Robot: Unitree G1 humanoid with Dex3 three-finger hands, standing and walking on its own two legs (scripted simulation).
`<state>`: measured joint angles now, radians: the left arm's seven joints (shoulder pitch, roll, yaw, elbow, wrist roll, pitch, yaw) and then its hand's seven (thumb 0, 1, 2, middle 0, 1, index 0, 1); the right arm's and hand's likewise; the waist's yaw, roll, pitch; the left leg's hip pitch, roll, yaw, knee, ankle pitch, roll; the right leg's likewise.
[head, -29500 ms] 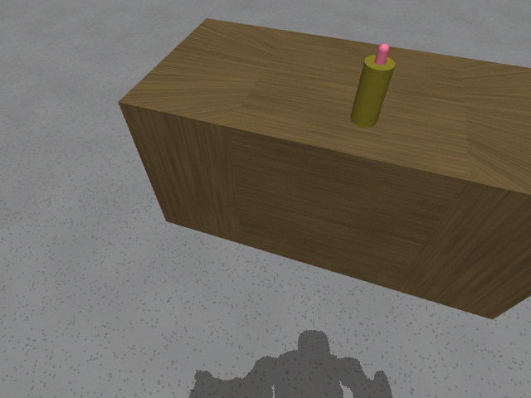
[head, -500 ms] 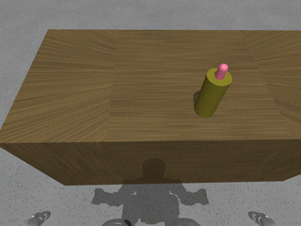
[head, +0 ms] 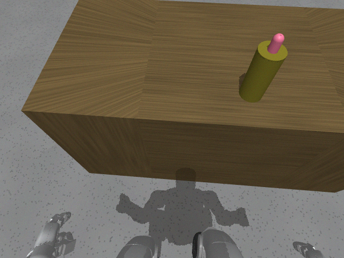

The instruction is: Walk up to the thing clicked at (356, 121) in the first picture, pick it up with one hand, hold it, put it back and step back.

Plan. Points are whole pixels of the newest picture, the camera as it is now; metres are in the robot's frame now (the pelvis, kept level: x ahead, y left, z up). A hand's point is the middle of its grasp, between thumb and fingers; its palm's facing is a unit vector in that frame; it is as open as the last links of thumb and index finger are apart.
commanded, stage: step back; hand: right
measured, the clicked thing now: (263, 68) +0.58 -0.24 +0.01
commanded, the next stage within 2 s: none
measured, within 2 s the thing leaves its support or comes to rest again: neither
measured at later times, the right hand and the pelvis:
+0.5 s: hand out of the picture -0.03 -0.25 -0.14, palm faces +0.08 +0.93 -0.37, open 7.4 cm; pelvis -0.15 +0.02 +0.00, yaw -8 degrees
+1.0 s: hand out of the picture -0.27 -0.23 -0.13, palm faces +0.01 +0.90 -0.43, open 7.4 cm; pelvis -0.30 +0.05 +0.01, yaw -2 degrees
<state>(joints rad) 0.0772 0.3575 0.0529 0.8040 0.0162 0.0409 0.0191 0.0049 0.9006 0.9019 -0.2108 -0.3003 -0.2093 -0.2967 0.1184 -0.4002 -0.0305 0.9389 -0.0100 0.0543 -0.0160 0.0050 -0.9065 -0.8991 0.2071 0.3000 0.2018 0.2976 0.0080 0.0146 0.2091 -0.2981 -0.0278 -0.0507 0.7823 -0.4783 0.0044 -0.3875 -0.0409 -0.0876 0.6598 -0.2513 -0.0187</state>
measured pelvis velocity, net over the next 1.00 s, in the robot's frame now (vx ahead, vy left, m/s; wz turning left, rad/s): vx -0.30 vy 0.05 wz -0.04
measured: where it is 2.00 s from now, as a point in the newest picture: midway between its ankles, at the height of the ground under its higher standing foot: outside the picture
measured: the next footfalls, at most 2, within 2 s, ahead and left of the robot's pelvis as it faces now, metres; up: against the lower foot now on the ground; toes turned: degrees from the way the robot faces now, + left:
left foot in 0.02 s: +0.01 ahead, +0.12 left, +0.00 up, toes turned -2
right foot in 0.50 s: -0.15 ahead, -0.10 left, +0.00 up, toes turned -6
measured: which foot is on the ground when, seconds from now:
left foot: up 0.00-0.00, down 0.02-0.54, up 0.56-0.86, down 0.88-1.00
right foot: down 0.00-0.04, up 0.06-0.48, down 0.50-0.90, up 0.92-1.00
